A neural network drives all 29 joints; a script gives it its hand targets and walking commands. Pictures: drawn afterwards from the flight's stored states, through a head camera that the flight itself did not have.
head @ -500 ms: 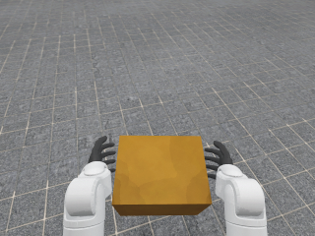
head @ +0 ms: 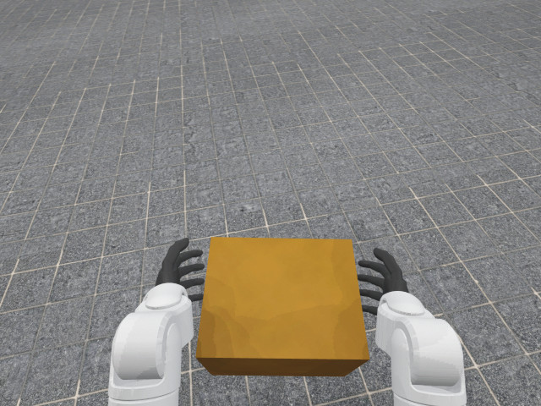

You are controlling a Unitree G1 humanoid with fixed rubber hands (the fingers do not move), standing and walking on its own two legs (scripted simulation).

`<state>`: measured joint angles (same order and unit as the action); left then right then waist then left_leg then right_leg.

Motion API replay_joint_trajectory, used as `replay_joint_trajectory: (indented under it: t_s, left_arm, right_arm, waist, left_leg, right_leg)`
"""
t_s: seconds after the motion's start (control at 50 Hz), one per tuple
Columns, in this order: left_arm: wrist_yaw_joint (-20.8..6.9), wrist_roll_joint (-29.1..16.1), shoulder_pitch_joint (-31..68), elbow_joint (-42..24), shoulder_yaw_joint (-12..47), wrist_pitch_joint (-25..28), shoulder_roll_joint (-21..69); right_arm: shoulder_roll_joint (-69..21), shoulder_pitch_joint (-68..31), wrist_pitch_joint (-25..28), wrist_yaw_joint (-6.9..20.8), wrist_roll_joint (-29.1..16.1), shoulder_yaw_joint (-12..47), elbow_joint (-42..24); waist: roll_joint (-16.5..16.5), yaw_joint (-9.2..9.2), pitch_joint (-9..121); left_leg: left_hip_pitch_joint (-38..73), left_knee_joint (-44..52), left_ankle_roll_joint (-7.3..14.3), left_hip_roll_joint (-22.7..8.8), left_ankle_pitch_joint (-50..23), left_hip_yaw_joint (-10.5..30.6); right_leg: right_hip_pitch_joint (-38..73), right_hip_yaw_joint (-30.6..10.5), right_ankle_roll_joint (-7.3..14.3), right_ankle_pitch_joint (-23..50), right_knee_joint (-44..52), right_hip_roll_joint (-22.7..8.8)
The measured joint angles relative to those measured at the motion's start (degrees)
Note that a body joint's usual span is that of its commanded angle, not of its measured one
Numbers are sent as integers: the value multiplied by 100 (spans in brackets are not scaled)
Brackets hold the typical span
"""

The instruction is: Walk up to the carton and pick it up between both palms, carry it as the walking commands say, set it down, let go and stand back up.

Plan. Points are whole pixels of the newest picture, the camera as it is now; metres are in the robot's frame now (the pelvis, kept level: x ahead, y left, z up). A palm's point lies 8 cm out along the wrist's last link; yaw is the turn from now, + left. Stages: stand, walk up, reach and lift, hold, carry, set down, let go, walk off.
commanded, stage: carry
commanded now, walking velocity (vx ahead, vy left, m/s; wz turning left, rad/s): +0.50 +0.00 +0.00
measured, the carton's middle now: (279, 309) +0.29 +0.00 -0.01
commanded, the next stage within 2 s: none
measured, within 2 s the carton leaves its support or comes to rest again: neither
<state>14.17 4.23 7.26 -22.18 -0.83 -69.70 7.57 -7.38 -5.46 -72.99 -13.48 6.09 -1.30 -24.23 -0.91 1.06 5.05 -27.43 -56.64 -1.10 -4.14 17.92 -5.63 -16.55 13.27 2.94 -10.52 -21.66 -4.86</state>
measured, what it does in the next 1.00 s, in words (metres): walks ahead: left foot, then right foot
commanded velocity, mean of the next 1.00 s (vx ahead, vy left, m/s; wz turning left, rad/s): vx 0.01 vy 0.10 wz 0.00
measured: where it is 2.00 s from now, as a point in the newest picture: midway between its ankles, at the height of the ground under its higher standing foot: outside the picture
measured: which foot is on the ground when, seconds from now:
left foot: up 0.00-0.26, down 0.28-0.66, up 0.68-0.98, down 1.00-1.00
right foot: down 0.00-0.28, up 0.30-0.60, down 0.62-1.00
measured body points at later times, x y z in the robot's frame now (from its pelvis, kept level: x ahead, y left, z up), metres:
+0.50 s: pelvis +0.31 +0.04 +0.00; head +0.35 +0.04 +0.45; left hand +0.61 +0.15 +0.08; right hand +0.57 -0.14 +0.07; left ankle +0.33 +0.11 -0.75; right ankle +0.31 -0.09 -0.70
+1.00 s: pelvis +0.42 +0.08 -0.03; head +0.46 +0.07 +0.42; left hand +0.73 +0.21 +0.07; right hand +0.70 -0.09 +0.07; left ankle +0.48 +0.22 -0.75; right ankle +0.45 -0.10 -0.75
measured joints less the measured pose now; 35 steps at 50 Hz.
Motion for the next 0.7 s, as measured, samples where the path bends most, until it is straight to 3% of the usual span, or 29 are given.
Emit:
replay_joint_trajectory:
  t_s: [0.14, 0.26, 0.3, 0.34, 0.38, 0.4, 0.54, 0.62, 0.7]
  left_arm:
    - [14, -135, -70, -518, 39, 172, -7]
    - [-8, -83, 26, -583, 21, 50, 0]
    - [20, -12, 66, -540, -42, 5, -2]
    - [69, 1, 176, -321, -148, -55, 11]
    - [101, 17, 199, -160, -155, -79, 15]
    - [110, 16, 179, -140, -134, -67, 12]
    - [68, 98, 190, -460, 33, 147, 17]
    - [30, 86, 204, -605, 13, 84, 20]
    - [2, 78, 371, -299, -22, 34, 42]
  right_arm:
    - [-1, 30, 193, -52, 1, 72, -483]
    - [-8, -97, 31, -66, -32, 24, -580]
    - [-19, -222, 56, -36, -45, 32, -362]
    - [-31, -331, 116, -16, -63, -12, -8]
    - [-37, -341, 109, -20, -81, -51, 157]
    - [-35, -318, 111, -21, -98, -63, 162]
    - [-18, -185, 315, 35, -130, -77, -311]
    - [-15, -174, 252, 24, -95, -22, -467]
    - [-24, -298, 152, 7, -23, -145, -273]
  waist:
    - [69, 1, -197]
    - [89, -50, -72]
    - [128, -79, 0]
    - [167, -111, -107]
    - [107, -86, -284]
    - [81, -99, -370]
    - [75, -194, -601]
    - [133, -176, -405]
    - [7, -141, -155]
  left_leg:
    - [-642, 1620, 21, -42, -1072, -93]
    - [-46, 3060, 107, 226, -1531, -724]
    - [209, 3062, 392, 297, -1350, -847]
    - [261, 2767, 618, 267, -1011, -895]
    - [585, 3078, 562, 183, -1013, -915]
    - [774, 3290, 543, 161, -1039, -910]
    - [1624, 3965, 394, 129, -852, -750]
    - [1731, 3315, 233, 176, -188, -606]
    - [939, 1422, -85, 248, 800, -221]
  right_leg:
    - [1153, -70, -197, -345, 730, -47]
    - [2009, -156, -535, -1297, 413, -113]
    - [1827, -261, -578, -1800, -631, -244]
    - [949, -649, -521, -1804, -2602, -158]
    - [102, -810, -480, -1570, -3787, 84]
    - [-191, -782, -469, -1412, -3872, 142]
    - [-1061, -629, -462, -336, -1630, 215]
    - [-844, -398, -387, 1269, -604, 95]
    - [-756, -283, -139, 40, -1011, -83]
